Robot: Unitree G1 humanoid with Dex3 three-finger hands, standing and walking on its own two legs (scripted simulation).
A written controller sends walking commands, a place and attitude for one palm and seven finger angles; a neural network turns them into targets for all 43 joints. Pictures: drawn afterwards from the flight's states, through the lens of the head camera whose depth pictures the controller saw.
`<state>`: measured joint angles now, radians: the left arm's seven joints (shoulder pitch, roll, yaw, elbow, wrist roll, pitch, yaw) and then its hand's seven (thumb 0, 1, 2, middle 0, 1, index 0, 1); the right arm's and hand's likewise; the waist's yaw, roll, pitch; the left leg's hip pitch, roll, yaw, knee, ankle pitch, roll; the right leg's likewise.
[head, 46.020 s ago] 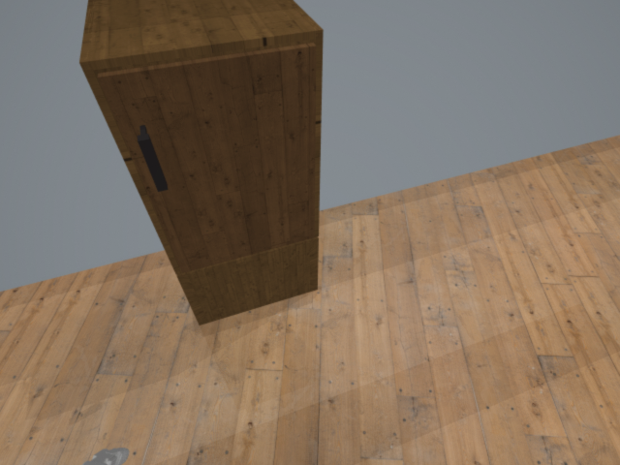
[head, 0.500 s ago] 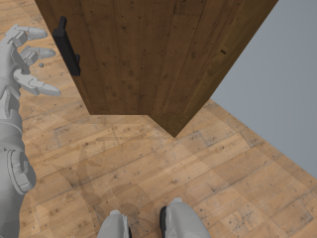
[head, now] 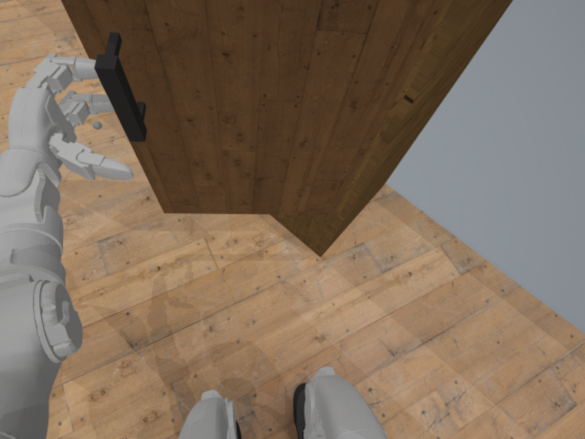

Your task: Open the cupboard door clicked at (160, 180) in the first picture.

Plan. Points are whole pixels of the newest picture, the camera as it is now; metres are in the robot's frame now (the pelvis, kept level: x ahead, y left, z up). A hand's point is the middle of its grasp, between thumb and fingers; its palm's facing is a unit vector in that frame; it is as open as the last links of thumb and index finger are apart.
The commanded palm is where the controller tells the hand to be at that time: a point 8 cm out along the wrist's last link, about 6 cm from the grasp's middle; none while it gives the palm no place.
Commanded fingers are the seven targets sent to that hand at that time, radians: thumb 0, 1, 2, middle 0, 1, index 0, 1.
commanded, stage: slide the fingers in behind the handle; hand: left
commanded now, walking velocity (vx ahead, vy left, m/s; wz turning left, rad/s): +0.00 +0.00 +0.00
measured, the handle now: (126, 91) +0.56 +0.18 +0.07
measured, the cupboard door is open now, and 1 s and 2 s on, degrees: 43 43 42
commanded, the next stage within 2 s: close the thumb around the handle in 1.02 s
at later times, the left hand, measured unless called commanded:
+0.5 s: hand (126, 131) +0.50 +0.17 +0.06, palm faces -0.07 -1.00 -0.02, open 14.0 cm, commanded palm +0.48 +0.21 +0.07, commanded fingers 0.00 -0.50 0.30 -0.30 -1.20 -0.30 -1.20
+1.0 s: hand (139, 127) +0.50 +0.16 +0.07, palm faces -0.06 -1.00 -0.02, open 14.0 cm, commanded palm +0.48 +0.20 +0.07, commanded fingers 0.00 -0.50 0.30 -0.30 -1.20 -0.30 -1.20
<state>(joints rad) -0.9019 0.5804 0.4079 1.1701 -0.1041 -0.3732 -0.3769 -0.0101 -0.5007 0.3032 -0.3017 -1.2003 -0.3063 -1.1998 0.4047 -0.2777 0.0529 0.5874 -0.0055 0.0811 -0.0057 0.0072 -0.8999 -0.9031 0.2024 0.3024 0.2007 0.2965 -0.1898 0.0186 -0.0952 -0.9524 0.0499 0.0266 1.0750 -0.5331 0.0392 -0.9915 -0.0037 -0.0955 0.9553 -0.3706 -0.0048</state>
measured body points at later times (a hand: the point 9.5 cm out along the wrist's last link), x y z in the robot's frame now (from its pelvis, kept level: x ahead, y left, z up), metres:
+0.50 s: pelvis +0.00 +0.00 +0.00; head +0.13 +0.03 +0.43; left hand +0.50 +0.23 +0.07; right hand +0.02 -0.26 -0.11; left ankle -0.02 +0.09 -0.66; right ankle +0.04 -0.13 -0.66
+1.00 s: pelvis -0.01 -0.01 +0.00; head +0.13 +0.01 +0.43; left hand +0.50 +0.21 +0.07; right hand -0.01 -0.27 -0.11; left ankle -0.02 +0.09 -0.66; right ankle +0.04 -0.13 -0.66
